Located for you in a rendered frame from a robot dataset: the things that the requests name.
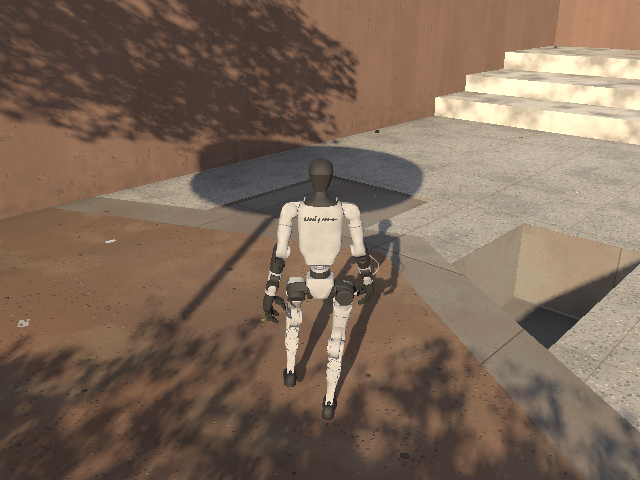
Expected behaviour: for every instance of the robot right hand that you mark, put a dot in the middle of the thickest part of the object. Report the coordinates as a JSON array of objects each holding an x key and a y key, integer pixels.
[{"x": 368, "y": 289}]

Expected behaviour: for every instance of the robot right thigh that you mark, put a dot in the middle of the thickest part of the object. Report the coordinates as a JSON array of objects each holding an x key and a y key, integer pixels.
[{"x": 342, "y": 305}]

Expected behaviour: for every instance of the right robot upper arm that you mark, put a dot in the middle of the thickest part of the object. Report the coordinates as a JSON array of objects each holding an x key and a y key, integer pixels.
[{"x": 351, "y": 212}]

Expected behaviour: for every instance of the right robot forearm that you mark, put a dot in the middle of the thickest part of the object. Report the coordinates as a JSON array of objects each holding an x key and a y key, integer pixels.
[{"x": 364, "y": 267}]

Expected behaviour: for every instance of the left robot upper arm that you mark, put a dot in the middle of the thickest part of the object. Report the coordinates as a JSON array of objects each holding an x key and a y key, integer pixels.
[{"x": 288, "y": 212}]

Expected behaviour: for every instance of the left robot foot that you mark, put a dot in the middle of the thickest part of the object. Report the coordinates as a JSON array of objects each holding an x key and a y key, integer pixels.
[{"x": 289, "y": 379}]

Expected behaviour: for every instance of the robot left hand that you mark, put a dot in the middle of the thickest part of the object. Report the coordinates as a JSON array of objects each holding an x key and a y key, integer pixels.
[{"x": 268, "y": 308}]

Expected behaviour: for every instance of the left robot forearm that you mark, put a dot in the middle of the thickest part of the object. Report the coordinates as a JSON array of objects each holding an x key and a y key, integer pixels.
[{"x": 275, "y": 273}]

